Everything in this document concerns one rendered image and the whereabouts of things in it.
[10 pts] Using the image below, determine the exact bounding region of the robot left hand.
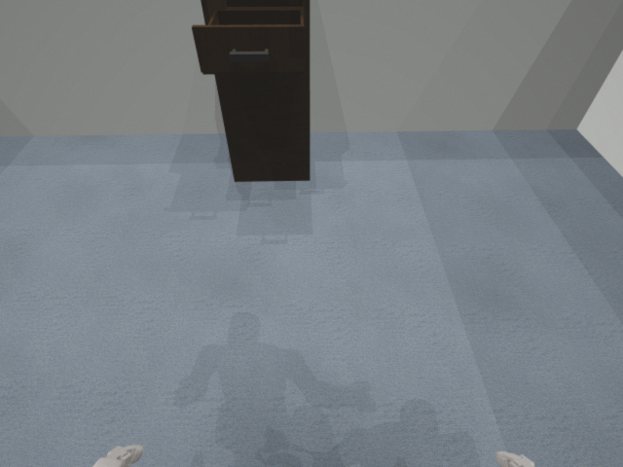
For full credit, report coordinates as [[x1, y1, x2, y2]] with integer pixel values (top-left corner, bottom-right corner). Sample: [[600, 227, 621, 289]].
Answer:
[[92, 445, 144, 467]]

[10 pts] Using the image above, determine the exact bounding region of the drawer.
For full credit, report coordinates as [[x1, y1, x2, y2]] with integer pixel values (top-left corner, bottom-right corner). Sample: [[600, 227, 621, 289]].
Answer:
[[192, 10, 305, 74]]

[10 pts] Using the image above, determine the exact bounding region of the cabinet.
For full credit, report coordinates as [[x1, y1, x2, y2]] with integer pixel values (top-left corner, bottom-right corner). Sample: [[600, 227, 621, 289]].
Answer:
[[201, 0, 310, 182]]

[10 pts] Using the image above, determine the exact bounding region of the handle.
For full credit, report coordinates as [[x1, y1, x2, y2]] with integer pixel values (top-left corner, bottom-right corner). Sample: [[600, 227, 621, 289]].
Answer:
[[229, 49, 269, 62]]

